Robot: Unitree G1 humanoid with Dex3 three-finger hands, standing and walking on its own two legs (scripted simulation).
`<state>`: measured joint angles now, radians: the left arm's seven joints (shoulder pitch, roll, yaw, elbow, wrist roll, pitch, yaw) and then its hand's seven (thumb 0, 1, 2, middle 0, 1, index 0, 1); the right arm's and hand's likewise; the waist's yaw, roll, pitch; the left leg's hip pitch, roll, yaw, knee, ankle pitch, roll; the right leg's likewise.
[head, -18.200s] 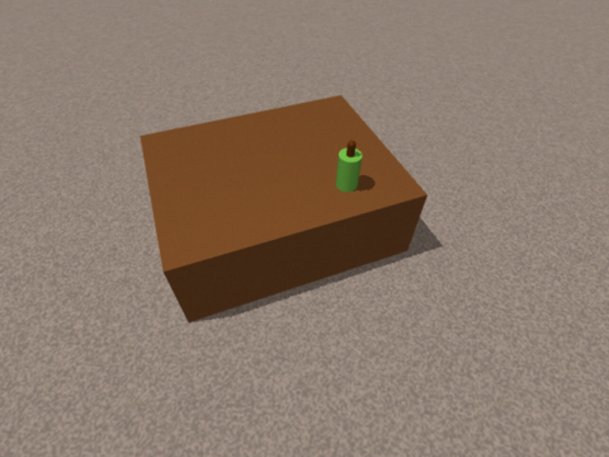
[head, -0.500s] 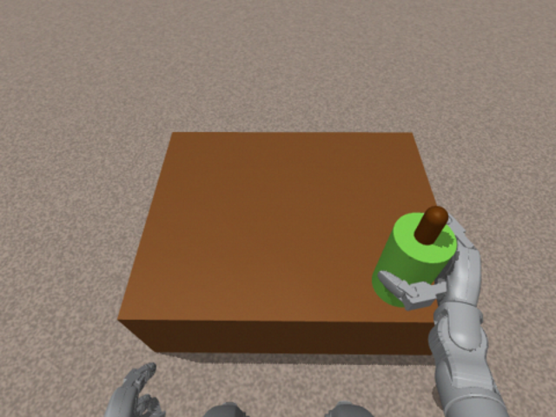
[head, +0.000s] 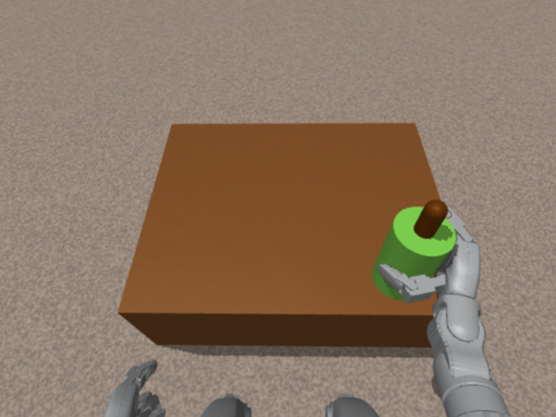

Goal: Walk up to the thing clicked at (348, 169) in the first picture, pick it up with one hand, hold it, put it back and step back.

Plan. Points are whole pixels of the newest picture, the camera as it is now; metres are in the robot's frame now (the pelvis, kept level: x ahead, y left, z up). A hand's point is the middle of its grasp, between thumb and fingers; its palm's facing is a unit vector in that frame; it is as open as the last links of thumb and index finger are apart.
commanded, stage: crouch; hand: right
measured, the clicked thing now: (414, 246) +0.34 -0.17 +0.04
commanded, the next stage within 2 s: lower in 1.22 s
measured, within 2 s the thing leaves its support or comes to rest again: neither
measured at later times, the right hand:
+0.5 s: hand (398, 251) +0.43 -0.21 -0.13, palm faces +0.30 +0.95 -0.04, open 11.1 cm
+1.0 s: hand (391, 247) +0.47 -0.23 -0.20, palm faces +0.27 +0.96 -0.03, open 11.1 cm
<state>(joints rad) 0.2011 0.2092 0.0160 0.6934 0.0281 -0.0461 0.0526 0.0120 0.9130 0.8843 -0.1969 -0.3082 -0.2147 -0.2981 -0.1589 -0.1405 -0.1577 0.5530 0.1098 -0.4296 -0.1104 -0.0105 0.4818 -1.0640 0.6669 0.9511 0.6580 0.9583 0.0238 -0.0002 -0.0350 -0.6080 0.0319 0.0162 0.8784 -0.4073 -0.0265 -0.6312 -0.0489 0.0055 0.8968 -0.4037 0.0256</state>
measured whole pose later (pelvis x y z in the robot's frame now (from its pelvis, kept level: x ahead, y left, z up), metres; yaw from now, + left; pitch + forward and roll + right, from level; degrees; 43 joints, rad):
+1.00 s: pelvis -0.04 +0.00 -0.20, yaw +3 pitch +34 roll +5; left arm 0.20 0.26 0.00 0.71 0.09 0.00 -0.02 0.01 0.88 0.90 -0.20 -0.30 -0.20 -0.30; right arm -0.83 -0.50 -0.53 1.14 0.02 -0.55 0.03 -0.01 0.50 -1.09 0.66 0.97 0.66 0.97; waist 0.17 -0.02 -0.17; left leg -1.67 0.01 0.04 1.70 -0.62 -0.03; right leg -1.73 -0.06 0.09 1.76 -0.63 0.03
